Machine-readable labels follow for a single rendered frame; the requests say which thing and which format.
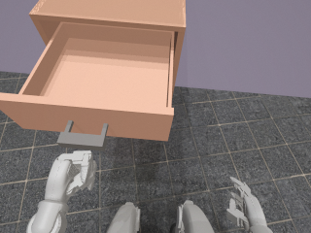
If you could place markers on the handle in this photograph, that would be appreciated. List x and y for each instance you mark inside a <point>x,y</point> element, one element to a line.
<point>82,141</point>

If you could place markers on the robot right shin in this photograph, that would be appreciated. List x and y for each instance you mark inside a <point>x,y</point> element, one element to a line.
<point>177,229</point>

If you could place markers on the right robot hand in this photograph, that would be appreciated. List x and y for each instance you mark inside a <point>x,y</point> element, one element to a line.
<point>249,212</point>

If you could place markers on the cabinet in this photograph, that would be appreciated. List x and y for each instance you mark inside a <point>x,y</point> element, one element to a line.
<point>165,15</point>

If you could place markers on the robot left thigh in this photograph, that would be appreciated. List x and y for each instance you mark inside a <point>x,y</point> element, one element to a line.
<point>126,220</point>

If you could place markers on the left robot hand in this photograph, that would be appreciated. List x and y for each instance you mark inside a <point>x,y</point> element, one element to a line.
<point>78,166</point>

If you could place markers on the drawer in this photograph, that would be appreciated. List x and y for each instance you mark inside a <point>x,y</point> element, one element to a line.
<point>95,74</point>

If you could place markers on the left robot forearm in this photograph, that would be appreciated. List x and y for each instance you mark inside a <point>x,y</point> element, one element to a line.
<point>50,218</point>

